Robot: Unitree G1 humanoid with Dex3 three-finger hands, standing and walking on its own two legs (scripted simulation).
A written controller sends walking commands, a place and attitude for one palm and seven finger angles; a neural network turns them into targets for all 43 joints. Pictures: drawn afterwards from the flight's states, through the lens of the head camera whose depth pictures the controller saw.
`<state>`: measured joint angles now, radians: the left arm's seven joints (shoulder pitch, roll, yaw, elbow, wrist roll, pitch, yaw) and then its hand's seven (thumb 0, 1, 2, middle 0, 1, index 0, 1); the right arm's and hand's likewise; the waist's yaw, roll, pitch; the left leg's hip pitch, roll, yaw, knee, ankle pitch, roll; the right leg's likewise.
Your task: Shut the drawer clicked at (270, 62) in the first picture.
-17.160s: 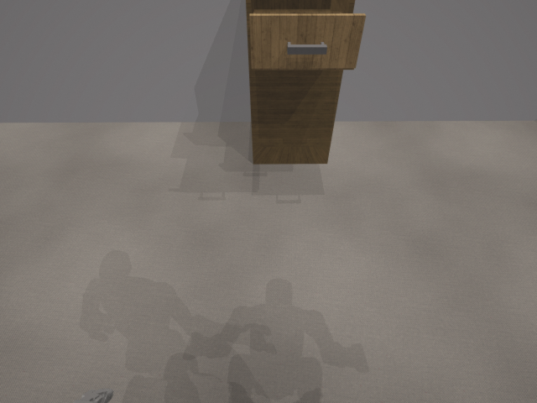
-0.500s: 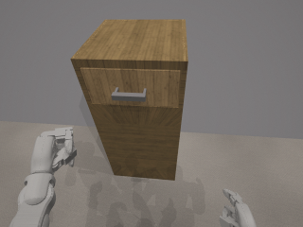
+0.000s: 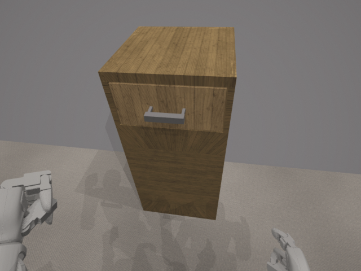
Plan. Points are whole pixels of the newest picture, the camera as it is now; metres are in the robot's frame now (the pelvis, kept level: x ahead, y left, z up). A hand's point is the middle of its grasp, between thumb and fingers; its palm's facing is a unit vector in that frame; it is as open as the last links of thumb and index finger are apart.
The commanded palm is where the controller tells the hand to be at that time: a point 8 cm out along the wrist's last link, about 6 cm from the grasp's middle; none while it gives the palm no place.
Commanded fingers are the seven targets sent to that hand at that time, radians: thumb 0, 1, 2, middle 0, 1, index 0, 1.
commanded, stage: step back with the hand held close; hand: left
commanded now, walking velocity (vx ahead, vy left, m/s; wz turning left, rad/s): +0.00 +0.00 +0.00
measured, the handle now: (165, 113) +0.59 +0.13 +0.02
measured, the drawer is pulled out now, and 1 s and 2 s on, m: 0.00 0.00 0.00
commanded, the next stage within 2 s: stop stepping back and stand still in 1.50 s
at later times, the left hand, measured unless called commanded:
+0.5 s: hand (55, 209) +0.17 +0.24 +0.14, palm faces +0.23 -0.83 -0.50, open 3.3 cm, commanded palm +0.11 +0.29 +0.17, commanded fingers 0.00 0.90 0.90 -1.40 -1.60 -1.40 -1.60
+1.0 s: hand (13, 243) +0.11 +0.26 +0.16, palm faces +0.34 -0.81 -0.48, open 3.3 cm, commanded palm +0.03 +0.31 +0.17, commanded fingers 0.00 0.90 0.90 -1.40 -1.60 -1.40 -1.60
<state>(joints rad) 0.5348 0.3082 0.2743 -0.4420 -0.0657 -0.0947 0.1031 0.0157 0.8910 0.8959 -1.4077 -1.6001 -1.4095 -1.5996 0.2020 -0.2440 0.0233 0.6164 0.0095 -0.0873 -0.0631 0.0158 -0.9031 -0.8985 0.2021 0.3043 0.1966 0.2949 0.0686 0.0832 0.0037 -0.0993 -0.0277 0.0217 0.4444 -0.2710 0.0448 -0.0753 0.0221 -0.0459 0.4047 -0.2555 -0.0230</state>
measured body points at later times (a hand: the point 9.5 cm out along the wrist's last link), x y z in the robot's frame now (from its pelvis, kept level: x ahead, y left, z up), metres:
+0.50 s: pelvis -0.02 +0.01 +0.00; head +0.00 +0.01 +0.45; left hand +0.15 +0.29 +0.16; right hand +0.13 -0.24 -0.09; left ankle -0.01 +0.09 -0.74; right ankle -0.02 -0.10 -0.74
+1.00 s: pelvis -0.09 +0.03 -0.01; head -0.06 +0.05 +0.44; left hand +0.08 +0.30 +0.18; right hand +0.07 -0.22 -0.09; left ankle -0.01 +0.09 -0.74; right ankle -0.05 -0.10 -0.73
